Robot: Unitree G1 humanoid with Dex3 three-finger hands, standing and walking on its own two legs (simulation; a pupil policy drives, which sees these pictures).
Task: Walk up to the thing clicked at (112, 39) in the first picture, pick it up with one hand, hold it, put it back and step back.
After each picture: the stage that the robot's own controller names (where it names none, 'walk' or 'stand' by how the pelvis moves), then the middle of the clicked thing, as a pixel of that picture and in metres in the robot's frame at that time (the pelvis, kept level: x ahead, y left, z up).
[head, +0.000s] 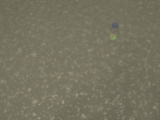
stand; (113, 33) +1.44 -0.35 -0.65
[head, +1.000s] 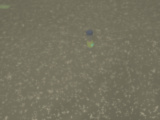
walk; (90, 40) +1.35 +0.04 -0.62
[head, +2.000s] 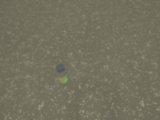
walk; (62, 75) +0.83 +0.25 -0.64
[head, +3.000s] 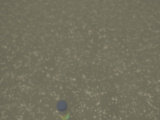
walk; (63, 112) +0.49 +0.21 -0.64
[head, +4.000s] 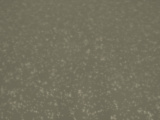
stand; out of the picture +0.34 +0.19 -0.65
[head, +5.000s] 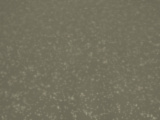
stand; out of the picture +0.34 +0.19 -0.66
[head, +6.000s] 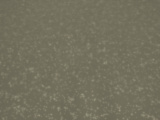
stand; out of the picture +0.33 +0.20 -0.66
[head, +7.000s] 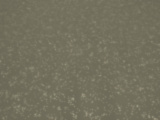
stand; out of the picture +0.32 +0.20 -0.66
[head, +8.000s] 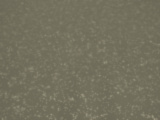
go down; out of the picture +0.32 +0.20 -0.66
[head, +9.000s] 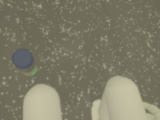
go down; (27, 65) +0.42 +0.20 -0.29
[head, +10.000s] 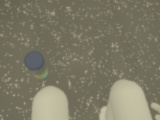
go down; (38, 68) +0.42 +0.19 -0.27
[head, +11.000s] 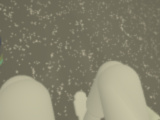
close in; out of the picture +0.43 +0.22 -0.17
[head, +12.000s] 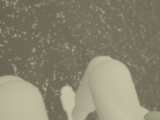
close; out of the picture +0.42 +0.24 -0.16
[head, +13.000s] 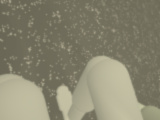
lift; out of the picture +0.41 +0.24 -0.16
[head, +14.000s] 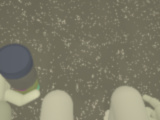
lift; (24, 79) +0.32 +0.20 +0.00
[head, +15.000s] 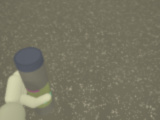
hold; (37, 85) +0.32 +0.16 +0.06
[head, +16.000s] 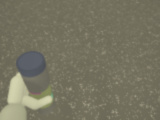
hold; (39, 87) +0.32 +0.16 +0.05
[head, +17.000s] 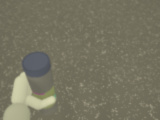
hold; (43, 87) +0.31 +0.15 +0.05
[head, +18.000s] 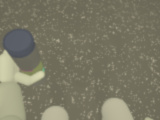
crouch; (30, 63) +0.40 +0.17 -0.02
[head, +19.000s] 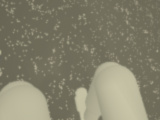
lower; out of the picture +0.45 +0.22 -0.13
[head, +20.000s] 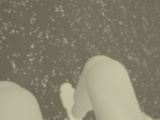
lower; out of the picture +0.45 +0.24 -0.16
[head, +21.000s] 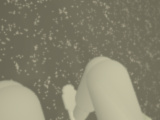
lower; out of the picture +0.45 +0.24 -0.15
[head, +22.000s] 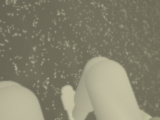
lower; out of the picture +0.44 +0.22 -0.16
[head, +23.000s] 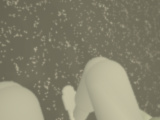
loosen; out of the picture +0.45 +0.24 -0.15
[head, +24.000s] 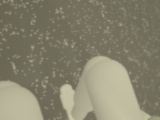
withdraw; out of the picture +0.44 +0.24 -0.17
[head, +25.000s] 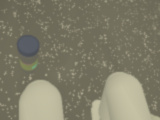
walk; (28, 57) +0.44 +0.19 -0.22
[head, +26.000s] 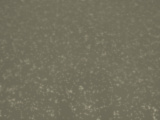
stand; out of the picture +0.36 +0.16 -0.58
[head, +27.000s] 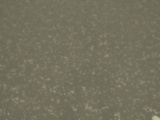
stand; out of the picture +0.36 +0.17 -0.60
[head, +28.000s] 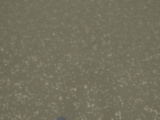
stand; out of the picture +0.37 +0.17 -0.61
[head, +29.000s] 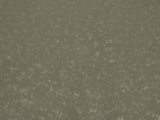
walk; out of the picture +0.38 +0.17 -0.65
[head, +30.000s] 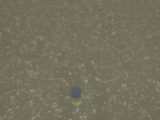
walk; (76, 98) +0.51 +0.07 -0.64
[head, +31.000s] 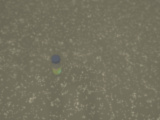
walk; (56, 66) +0.78 +0.19 -0.64
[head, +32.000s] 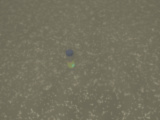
stand; (70, 60) +1.03 +0.18 -0.64
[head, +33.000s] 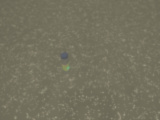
stand; (65, 63) +1.01 +0.20 -0.66
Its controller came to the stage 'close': yes
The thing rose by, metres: 0.69
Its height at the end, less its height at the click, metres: +0.00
